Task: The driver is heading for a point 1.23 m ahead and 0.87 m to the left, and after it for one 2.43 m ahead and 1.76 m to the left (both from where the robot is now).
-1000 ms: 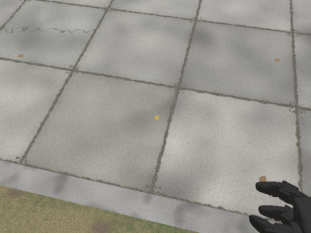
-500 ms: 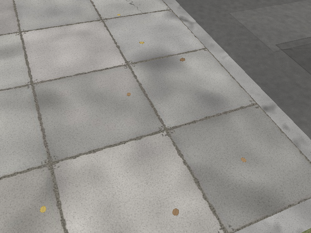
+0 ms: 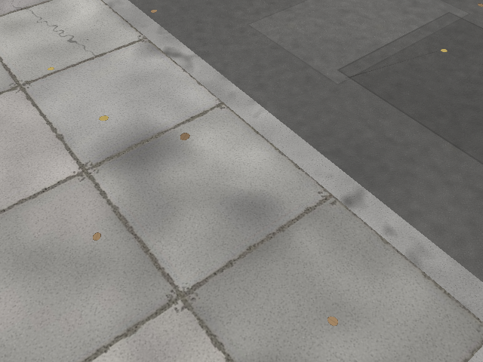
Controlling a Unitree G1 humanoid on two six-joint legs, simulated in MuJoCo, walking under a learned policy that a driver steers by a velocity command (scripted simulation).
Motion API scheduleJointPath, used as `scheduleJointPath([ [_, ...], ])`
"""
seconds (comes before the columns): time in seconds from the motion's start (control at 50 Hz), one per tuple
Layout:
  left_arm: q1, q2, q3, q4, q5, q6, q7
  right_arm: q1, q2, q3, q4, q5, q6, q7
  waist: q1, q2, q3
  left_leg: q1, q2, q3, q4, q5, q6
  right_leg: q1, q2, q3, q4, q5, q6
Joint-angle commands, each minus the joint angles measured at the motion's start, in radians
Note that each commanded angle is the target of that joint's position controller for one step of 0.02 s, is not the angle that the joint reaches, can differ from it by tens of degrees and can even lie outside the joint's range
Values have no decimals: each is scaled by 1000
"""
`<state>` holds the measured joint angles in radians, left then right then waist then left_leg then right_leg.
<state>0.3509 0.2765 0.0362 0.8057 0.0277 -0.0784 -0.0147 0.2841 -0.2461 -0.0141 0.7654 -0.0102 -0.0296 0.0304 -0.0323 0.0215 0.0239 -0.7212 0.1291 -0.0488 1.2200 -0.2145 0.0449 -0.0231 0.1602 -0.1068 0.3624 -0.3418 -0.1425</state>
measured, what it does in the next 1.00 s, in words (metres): walks ahead, turning left: left foot, then right foot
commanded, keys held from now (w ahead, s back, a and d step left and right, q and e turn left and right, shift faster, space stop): w+q+shift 0.06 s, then q+shift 0.94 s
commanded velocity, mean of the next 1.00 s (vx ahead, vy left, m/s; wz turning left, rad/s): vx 0.29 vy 0.00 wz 0.82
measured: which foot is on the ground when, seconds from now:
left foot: up 0.00-0.18, down 0.20-0.56, up 0.58-0.96, down 0.98-1.00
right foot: down 0.00-0.16, up 0.18-0.56, down 0.58-0.98, up 1.00-1.00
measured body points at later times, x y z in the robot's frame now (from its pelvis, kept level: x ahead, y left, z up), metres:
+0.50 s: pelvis +0.37 +0.01 +0.01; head +0.42 +0.05 +0.45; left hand +0.53 +0.32 -0.04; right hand +0.59 -0.22 -0.09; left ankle +0.37 +0.06 -0.73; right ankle +0.60 -0.10 -0.69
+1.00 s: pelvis +0.47 +0.03 +0.00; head +0.47 +0.08 +0.44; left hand +0.33 +0.33 -0.11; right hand +0.80 +0.00 -0.08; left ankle +0.39 +0.11 -0.73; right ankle +0.62 -0.04 -0.72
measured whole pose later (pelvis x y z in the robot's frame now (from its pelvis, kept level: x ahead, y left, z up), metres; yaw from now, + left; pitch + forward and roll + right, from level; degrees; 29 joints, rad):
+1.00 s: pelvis +0.47 +0.03 +0.00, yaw +54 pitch +2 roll -3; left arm 0.13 0.31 0.09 0.70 0.00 0.01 0.03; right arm 0.17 -0.31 -0.07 0.58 0.02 0.07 0.00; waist 0.01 -0.01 0.05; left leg -0.38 0.04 0.01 0.65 -0.33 0.01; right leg -0.37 -0.12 -0.16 0.62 -0.29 0.06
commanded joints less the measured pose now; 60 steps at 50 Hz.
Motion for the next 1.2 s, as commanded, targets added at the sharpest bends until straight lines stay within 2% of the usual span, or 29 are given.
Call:
scheduleJointPath([
  [0.02,-29,72,12,-34,-10,-53,-11,-64,-56,-11,-55,14,-3,14,3,-81,155,39,-39,75,-202,190,26,-213,-205,-15,-258,730,57],
  [0.06,-43,75,4,-33,-15,-65,-3,-89,-58,-7,-46,21,-10,27,11,-41,103,136,-89,165,-347,341,51,-167,-196,-78,-297,894,90],
  [0.1,-8,99,4,-16,-32,-83,17,-92,-48,0,-50,-3,-28,39,-1,-52,104,225,-135,235,-504,449,72,-85,-255,-93,-194,1273,121],
  [0.16,-77,183,30,-44,-24,-56,70,246,-159,-45,72,-33,-18,36,-158,-90,-118,638,-284,254,-571,412,89,-52,-275,-84,298,1471,175],
  [0.18,-175,210,41,-65,-29,-39,73,453,-207,-72,120,-31,-9,22,-292,-66,-177,838,-219,142,-619,460,163,-180,-249,-84,702,1267,197],
  [0.2,-260,120,11,-105,-37,-37,45,499,-200,-65,132,51,-12,8,-292,200,-124,962,-90,-4,-715,671,185,-406,-40,-49,1222,21,257],
  [0.22,-120,-15,-25,-172,-11,-45,25,322,-230,-44,62,-7,-42,0,-71,354,-214,1051,20,-316,-560,1128,287,-646,0,158,1495,-342,263],
  [0.24,-16,47,-25,-198,-31,-57,13,257,-253,-63,-16,-41,-53,4,-50,150,-445,1147,163,-576,-675,943,433,-684,-19,317,1508,-305,253],
  [0.26,-67,113,-16,-235,-54,-67,6,143,-264,-86,-83,-11,-46,-4,-25,-38,-371,1028,154,-666,-831,423,442,-728,-61,324,1361,-219,201],
  [0.28,-117,126,-10,-244,-49,-61,6,21,-250,-85,-124,24,-44,-11,45,-192,-177,784,109,-647,-926,161,394,-729,-106,286,1227,-149,171],
  [0.3,-134,129,-5,-237,-32,-44,12,-49,-221,-72,-149,28,-46,-13,85,-235,-73,582,77,-617,-978,167,365,-672,-129,277,1151,-119,173],
  [0.36,-151,119,-2,-256,-1,-10,37,-70,-198,-71,-158,25,-39,-30,101,-154,10,277,-80,-358,-952,558,305,-490,-158,237,792,-71,231],
  [0.4,-216,59,-18,-276,-1,-2,54,-42,-218,-84,-140,32,-10,-57,67,-85,-76,295,-165,-261,-876,691,239,-422,-103,197,535,64,261],
  [0.46,-277,56,-17,-293,-34,14,59,-23,-226,-99,-136,57,43,-87,27,33,-196,391,-203,-274,-789,556,124,-366,-43,203,314,260,271],
  [0.54,-290,104,15,-277,-34,2,45,-82,-167,-96,-188,42,67,-91,37,134,-164,457,-204,-400,-679,248,58,-300,-66,274,69,368,236],
  [0.56,-228,110,24,-247,-27,-8,42,-114,-140,-88,-208,40,66,-86,66,112,-177,430,-229,-383,-572,129,33,-192,-123,282,-28,484,203],
  [0.6,-179,135,25,-271,19,13,52,47,-57,-59,-218,13,57,-69,-11,-208,-272,112,-374,-185,-159,-550,-56,161,-511,671,62,929,-38],
  [0.62,-196,184,50,-255,7,25,54,140,-152,-76,-227,25,45,-40,-67,-345,-345,20,-250,-138,28,-490,-93,169,-679,893,21,677,-171],
  [0.64,-239,115,44,-285,-1,30,64,64,-234,-100,-189,39,53,-40,-6,-200,-264,2,-189,-108,99,-385,-122,96,-562,763,10,478,-145],
  [0.68,-282,82,30,-293,-8,53,71,-35,-245,-107,-199,40,85,-53,14,-77,-148,20,-139,-66,115,-239,-143,-94,-419,497,-8,328,-52],
  [0.76,-244,129,54,-235,2,69,77,-93,-141,-70,-250,35,81,-51,31,-143,-127,81,-90,21,-45,-174,-133,-161,-381,305,-59,456,-74],
  [0.9,-269,185,90,-190,-27,70,55,-103,-164,-80,-250,35,89,-27,30,-200,-162,301,-57,81,-391,-102,-77,-171,-449,143,-47,374,-47],
  [0.96,-255,163,92,-167,-44,67,48,-42,-167,-102,-225,33,99,-22,-2,-166,-156,461,-113,124,-630,-12,-13,-211,-438,61,75,233,40],
  [0.98,-208,122,85,-146,-40,71,44,20,-201,-122,-205,30,99,-31,-13,-68,-131,577,-111,49,-735,55,34,-325,-384,0,224,111,108],
  [1.0,-179,78,74,-179,-5,78,38,60,-357,-160,-225,24,93,-49,21,287,-85,719,161,-385,-819,379,170,-655,-233,-95,583,-243,225],
  [1.02,-323,86,71,-242,7,65,47,30,-371,-154,-261,-16,67,-45,-37,284,-146,668,229,-569,-880,370,314,-782,-144,132,766,-309,225],
  [1.04,-367,117,79,-250,-14,59,53,0,-332,-147,-259,-25,47,-40,-36,188,-132,651,188,-508,-908,253,286,-795,-156,192,819,-229,194],
  [1.1,-294,132,90,-200,-7,61,70,-141,-240,-118,-275,29,48,-61,48,110,-120,561,74,-351,-854,267,168,-707,-171,211,763,-22,191],
  [1.2,-322,69,66,-195,-26,55,44,-115,-232,-120,-270,29,66,-86,39,112,-156,555,-2,-364,-802,305,145,-591,-90,215,537,59,218],
])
